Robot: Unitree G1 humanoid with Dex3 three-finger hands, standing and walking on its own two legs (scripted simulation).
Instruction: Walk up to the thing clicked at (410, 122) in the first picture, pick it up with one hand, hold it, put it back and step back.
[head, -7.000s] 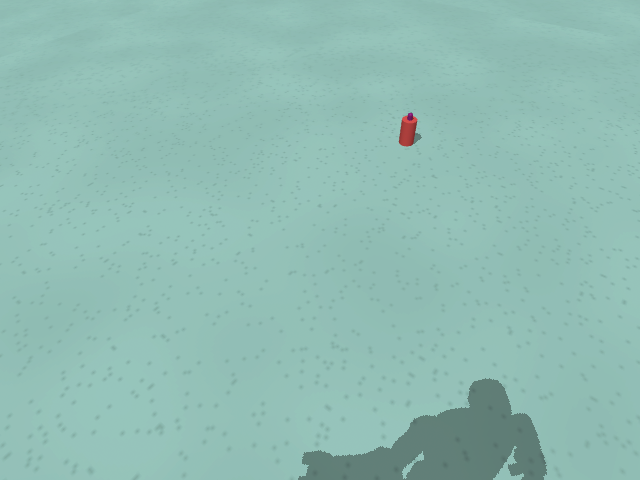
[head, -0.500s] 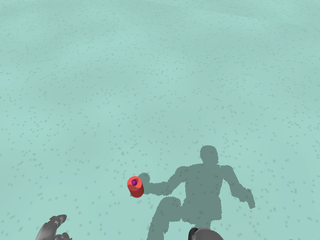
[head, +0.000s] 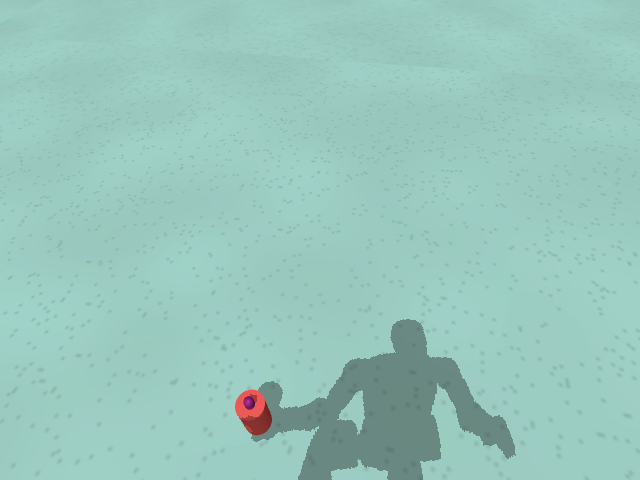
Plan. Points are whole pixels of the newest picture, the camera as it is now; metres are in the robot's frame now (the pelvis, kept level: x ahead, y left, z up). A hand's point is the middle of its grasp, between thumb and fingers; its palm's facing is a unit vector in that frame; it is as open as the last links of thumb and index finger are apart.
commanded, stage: walk up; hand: left
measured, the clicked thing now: (253, 410) +0.44 +0.22 -0.67
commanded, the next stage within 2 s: stand in 1.22 s
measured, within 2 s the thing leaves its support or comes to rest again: neither
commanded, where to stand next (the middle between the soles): +0.09 +0.00 m, yaw +2 degrees
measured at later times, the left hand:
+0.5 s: hand out of the picture +0.12 +0.27 -0.16, palm faces +0.05 -0.92 -0.39, open 7.4 cm
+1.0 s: hand out of the picture +0.03 +0.29 -0.14, palm faces +0.07 -0.91 -0.42, open 7.4 cm
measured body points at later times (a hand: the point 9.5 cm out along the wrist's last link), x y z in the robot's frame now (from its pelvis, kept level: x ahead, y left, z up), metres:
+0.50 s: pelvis +0.02 +0.00 -0.01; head +0.08 +0.01 +0.43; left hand +0.12 +0.32 -0.13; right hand +0.13 -0.30 -0.13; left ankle +0.08 +0.11 -0.73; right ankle -0.01 -0.12 -0.69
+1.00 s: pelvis -0.01 +0.01 -0.01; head +0.02 +0.00 +0.44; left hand +0.02 +0.34 -0.11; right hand +0.10 -0.29 -0.13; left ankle +0.01 +0.15 -0.73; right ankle -0.02 -0.11 -0.72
